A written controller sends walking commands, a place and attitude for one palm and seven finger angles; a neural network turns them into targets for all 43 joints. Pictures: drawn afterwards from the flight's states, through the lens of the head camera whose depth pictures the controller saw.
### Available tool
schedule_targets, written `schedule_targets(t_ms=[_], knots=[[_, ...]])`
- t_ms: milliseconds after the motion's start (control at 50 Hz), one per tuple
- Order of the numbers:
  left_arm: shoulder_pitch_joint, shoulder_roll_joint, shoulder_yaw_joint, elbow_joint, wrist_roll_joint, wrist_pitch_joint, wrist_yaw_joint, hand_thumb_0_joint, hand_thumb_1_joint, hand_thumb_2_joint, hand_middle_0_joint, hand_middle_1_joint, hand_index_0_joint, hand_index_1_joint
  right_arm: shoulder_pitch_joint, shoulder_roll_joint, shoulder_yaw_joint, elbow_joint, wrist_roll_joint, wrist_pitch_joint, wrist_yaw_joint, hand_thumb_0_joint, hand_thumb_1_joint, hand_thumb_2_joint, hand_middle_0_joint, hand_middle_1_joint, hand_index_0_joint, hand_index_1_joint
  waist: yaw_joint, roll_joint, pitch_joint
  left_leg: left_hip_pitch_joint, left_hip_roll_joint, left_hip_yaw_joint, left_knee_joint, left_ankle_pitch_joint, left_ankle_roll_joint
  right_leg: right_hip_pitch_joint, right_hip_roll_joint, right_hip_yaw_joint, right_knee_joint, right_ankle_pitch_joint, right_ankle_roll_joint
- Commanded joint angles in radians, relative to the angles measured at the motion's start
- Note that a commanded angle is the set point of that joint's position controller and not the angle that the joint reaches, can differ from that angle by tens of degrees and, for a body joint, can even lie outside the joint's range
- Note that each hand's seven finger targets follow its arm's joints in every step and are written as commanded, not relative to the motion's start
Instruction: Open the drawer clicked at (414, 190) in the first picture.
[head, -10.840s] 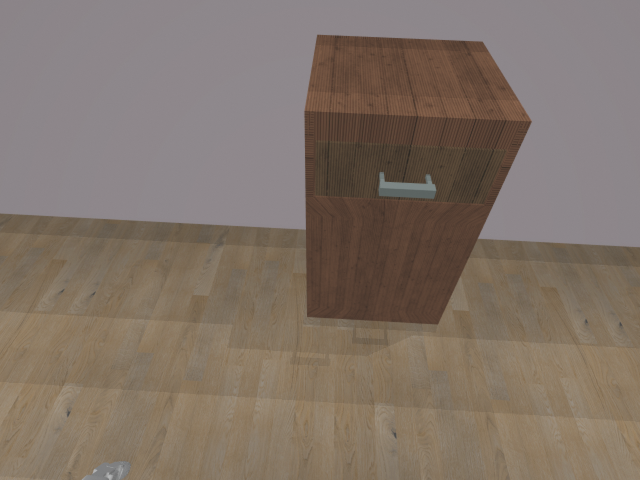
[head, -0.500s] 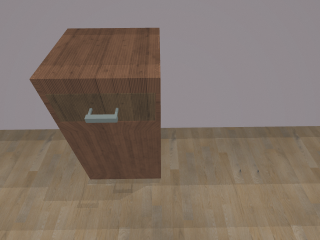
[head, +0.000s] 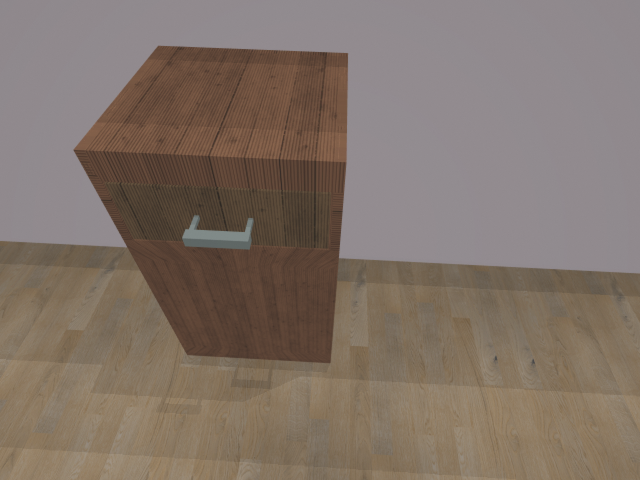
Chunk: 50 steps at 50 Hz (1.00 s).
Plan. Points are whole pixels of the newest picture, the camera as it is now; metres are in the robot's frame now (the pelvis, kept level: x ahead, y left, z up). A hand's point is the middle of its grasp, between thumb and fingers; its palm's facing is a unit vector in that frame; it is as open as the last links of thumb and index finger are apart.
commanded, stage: shuffle to correct the standing spot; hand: left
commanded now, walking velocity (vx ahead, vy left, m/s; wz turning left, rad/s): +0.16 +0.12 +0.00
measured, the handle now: (220, 230) +0.57 +0.25 -0.09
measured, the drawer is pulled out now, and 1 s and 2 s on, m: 0.00 0.00 0.00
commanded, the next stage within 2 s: come to a stop and stand still in 0.08 s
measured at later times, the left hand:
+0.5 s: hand out of the picture +0.12 +0.23 -0.16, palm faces +0.02 -0.97 -0.23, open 7.3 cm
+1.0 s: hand out of the picture +0.11 +0.22 -0.18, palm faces +0.08 -0.98 -0.20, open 7.3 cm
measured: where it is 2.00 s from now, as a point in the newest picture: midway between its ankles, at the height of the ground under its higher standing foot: outside the picture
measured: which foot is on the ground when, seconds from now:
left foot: up 0.00-0.14, down 0.16-0.62, up 0.64-0.92, down 0.94-1.00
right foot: down 0.00-0.16, up 0.18-0.54, down 0.56-1.00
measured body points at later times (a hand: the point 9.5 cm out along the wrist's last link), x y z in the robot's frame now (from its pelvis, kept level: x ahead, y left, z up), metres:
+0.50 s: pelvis +0.08 +0.05 +0.01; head +0.12 +0.04 +0.45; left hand +0.12 +0.28 -0.15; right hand +0.06 -0.14 -0.16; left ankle +0.04 +0.13 -0.73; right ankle +0.09 -0.06 -0.71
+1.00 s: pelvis +0.07 +0.04 +0.00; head +0.08 +0.05 +0.45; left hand +0.10 +0.27 -0.16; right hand +0.14 -0.20 -0.14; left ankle +0.06 +0.15 -0.73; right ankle +0.09 -0.06 -0.73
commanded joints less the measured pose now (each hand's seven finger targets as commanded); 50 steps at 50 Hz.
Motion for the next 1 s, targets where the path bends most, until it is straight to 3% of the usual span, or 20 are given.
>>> schedule_targets(t_ms=[0,40,100,120,140,160,240,280,460,500,540,580,600,700,820,860,900,920,940,980], knots=[[0.174,0.174,0.061,-0.014,0.007,-0.023,0.015,0.000,0.900,0.900,-0.200,-0.300,-0.200,-0.300,-0.059,-0.078,-0.023,-0.106,-0.001,-0.024,0.020,0.000,-0.900,-0.900,0.200,0.300,0.200,0.300,0.054,-0.118,0.116,-0.408,0.073,-0.065,0.243,-0.120,0.011,0.170,-0.414,0.483,-0.287,0.082,-0.233],[0.093,0.176,0.058,-0.037,0.011,-0.027,0.011,0.000,0.900,0.900,-0.200,-0.300,-0.200,-0.300,-0.014,-0.058,-0.028,-0.097,0.007,-0.026,0.031,0.000,-0.900,-0.900,0.200,0.300,0.200,0.300,0.004,-0.103,0.082,-0.265,0.079,-0.050,0.120,-0.069,0.009,0.068,-0.375,0.351,-0.238,0.122,-0.192],[-0.001,0.159,0.050,-0.062,0.005,-0.011,-0.006,0.000,0.900,0.900,-0.200,-0.300,-0.200,-0.300,0.177,-0.047,-0.022,-0.033,0.001,-0.030,0.029,0.000,-0.900,-0.900,0.200,0.300,0.200,0.300,-0.087,-0.049,0.063,0.147,0.003,0.052,-0.150,0.161,-0.006,-0.242,-0.188,0.110,-0.074,-0.134,-0.082],[-0.009,0.111,0.038,-0.080,0.001,-0.003,-0.013,0.000,0.900,0.900,-0.200,-0.300,-0.200,-0.300,0.250,-0.118,-0.040,-0.014,-0.010,-0.034,0.018,0.000,-0.900,-0.900,0.200,0.300,0.200,0.300,-0.110,0.163,0.075,0.172,0.109,-0.136,-0.271,-0.007,0.032,-0.343,-0.088,0.032,0.157,-0.196,-0.041],[-0.011,0.071,0.030,-0.108,0.001,-0.004,-0.019,0.000,0.900,0.900,-0.200,-0.300,-0.200,-0.300,0.304,-0.192,-0.058,-0.019,-0.013,-0.038,0.011,0.000,-0.900,-0.900,0.200,0.300,0.200,0.300,-0.118,0.376,0.069,0.188,0.303,-0.446,-0.453,-0.100,0.124,-0.470,0.007,-0.039,0.433,-0.301,-0.001],[-0.047,0.083,0.031,-0.128,0.005,-0.010,-0.021,0.000,0.900,0.900,-0.200,-0.300,-0.200,-0.300,0.279,-0.211,-0.061,-0.032,-0.010,-0.029,0.004,0.000,-0.900,-0.900,0.200,0.300,0.200,0.300,-0.113,0.253,0.102,0.136,0.354,-0.516,-0.502,-0.119,0.195,-0.504,-0.023,0.054,0.559,-0.267,-0.023],[0.012,0.054,0.018,-0.054,0.001,-0.010,-0.022,0.000,0.900,0.900,-0.200,-0.300,-0.200,-0.300,0.042,-0.091,-0.015,-0.097,-0.005,-0.062,-0.004,0.000,-0.900,-0.900,0.200,0.300,0.200,0.300,0.005,-0.021,0.135,-0.072,0.281,-0.252,-0.453,0.449,0.172,-0.333,-0.110,0.126,0.561,-0.014,0.008],[0.062,0.024,0.005,-0.028,-0.009,0.002,-0.011,0.000,0.900,0.900,-0.200,-0.300,-0.200,-0.300,0.025,-0.099,-0.007,-0.084,0.002,-0.075,-0.013,0.000,-0.900,-0.900,0.200,0.300,0.200,0.300,0.028,-0.030,0.069,-0.040,0.246,-0.125,-0.393,0.831,0.149,-0.221,-0.095,0.124,0.458,0.030,0.035],[-0.063,0.108,0.022,-0.084,-0.009,0.030,0.007,0.000,0.900,0.900,-0.200,-0.300,-0.200,-0.300,0.037,-0.134,-0.047,-0.035,-0.001,-0.020,-0.028,0.000,-0.900,-0.900,0.200,0.300,0.200,0.300,-0.027,0.077,0.050,0.115,0.278,-0.117,-0.266,1.030,0.129,-0.158,-0.053,0.089,0.134,-0.013,0.029],[-0.052,0.117,0.029,-0.090,-0.007,0.024,0.008,0.000,0.900,0.900,-0.200,-0.300,-0.200,-0.300,0.033,-0.140,-0.057,-0.038,0.001,-0.013,-0.026,0.000,-0.900,-0.900,0.200,0.300,0.200,0.300,-0.016,0.036,0.025,0.122,0.254,-0.108,-0.212,0.995,0.101,-0.107,-0.051,0.086,0.031,0.089,0.026],[-0.001,0.155,0.036,-0.083,-0.003,0.010,0.013,0.000,0.900,0.900,-0.200,-0.300,-0.200,-0.300,0.028,-0.120,-0.061,-0.049,0.009,-0.011,-0.020,0.000,-0.900,-0.900,0.200,0.300,0.200,0.300,-0.005,-0.066,-0.047,0.044,0.164,-0.046,-0.112,0.756,0.035,0.047,-0.114,0.169,-0.030,0.547,0.009],[0.017,0.205,0.038,-0.076,-0.007,0.004,0.018,0.000,0.900,0.900,-0.200,-0.300,-0.200,-0.300,0.046,-0.067,-0.059,-0.057,0.019,-0.001,-0.012,0.000,-0.900,-0.900,0.200,0.300,0.200,0.300,-0.013,-0.204,-0.111,-0.101,0.024,0.032,0.020,0.156,-0.027,0.184,-0.312,0.292,-0.005,1.036,-0.106],[0.024,0.211,0.040,-0.074,-0.008,0.001,0.020,0.000,0.900,0.900,-0.200,-0.300,-0.200,-0.300,0.013,-0.058,-0.059,-0.064,0.020,0.008,-0.011,0.000,-0.900,-0.900,0.200,0.300,0.200,0.300,0.009,-0.289,-0.133,-0.161,-0.003,0.020,0.147,-0.119,-0.038,0.231,-0.337,0.319,-0.040,1.139,-0.165],[-0.060,0.198,0.047,-0.122,-0.002,0.012,0.025,0.000,0.900,0.900,-0.200,-0.300,-0.200,-0.300,-0.081,-0.059,-0.057,-0.086,0.017,0.025,-0.002,0.000,-0.900,-0.900,0.200,0.300,0.200,0.300,0.008,-0.126,-0.073,-0.225,0.003,-0.039,0.333,-0.097,-0.054,0.142,-0.300,0.270,-0.096,0.912,-0.189],[-0.081,0.234,0.057,-0.143,0.001,0.019,0.019,0.000,0.900,0.900,-0.200,-0.300,-0.200,-0.300,-0.076,-0.073,-0.050,-0.107,0.014,0.023,0.006,0.000,-0.900,-0.900,0.200,0.300,0.200,0.300,-0.002,-0.136,-0.067,-0.117,0.000,0.001,0.034,0.017,-0.064,0.094,-0.275,0.269,-0.107,0.671,-0.172],[-0.104,0.232,0.055,-0.145,-0.007,0.024,0.015,0.000,0.900,0.900,-0.200,-0.300,-0.200,-0.300,-0.017,-0.073,-0.046,-0.090,0.014,0.017,0.005,0.000,-0.900,-0.900,0.200,0.300,0.200,0.300,-0.033,-0.140,-0.067,0.031,-0.010,0.015,-0.159,0.172,-0.057,0.010,-0.236,0.237,-0.080,0.503,-0.120],[-0.102,0.183,0.045,-0.151,-0.014,0.032,0.008,0.000,0.900,0.900,-0.200,-0.300,-0.200,-0.300,0.015,-0.125,-0.050,-0.085,0.008,0.002,0.002,0.000,-0.900,-0.900,0.200,0.300,0.200,0.300,-0.041,-0.022,-0.054,0.132,0.091,-0.069,-0.270,0.317,-0.017,-0.092,-0.140,0.178,-0.016,0.216,-0.050],[-0.087,0.139,0.033,-0.152,-0.019,0.036,0.003,0.000,0.900,0.900,-0.200,-0.300,-0.200,-0.300,-0.034,-0.167,-0.052,-0.106,-0.001,-0.002,0.000,0.000,-0.900,-0.900,0.200,0.300,0.200,0.300,-0.011,0.128,-0.012,0.065,0.208,-0.206,-0.322,0.411,0.044,-0.120,-0.063,0.121,0.006,0.036,-0.003],[-0.081,0.123,0.026,-0.147,-0.012,0.036,0.002,0.000,0.900,0.900,-0.200,-0.300,-0.200,-0.300,-0.078,-0.186,-0.051,-0.127,-0.003,0.001,0.000,0.000,-0.900,-0.900,0.200,0.300,0.200,0.300,0.000,0.139,0.028,-0.027,0.274,-0.238,-0.371,0.396,0.093,-0.084,-0.046,0.076,0.051,-0.074,0.016],[-0.073,0.116,0.015,-0.111,-0.007,0.041,-0.003,0.000,0.900,0.900,-0.200,-0.300,-0.200,-0.300,-0.163,-0.161,-0.037,-0.131,-0.002,-0.001,-0.004,0.000,-0.900,-0.900,0.200,0.300,0.200,0.300,0.023,0.153,0.100,-0.171,0.228,-0.204,-0.435,0.179,0.096,0.003,-0.064,0.093,0.062,-0.056,0.019]])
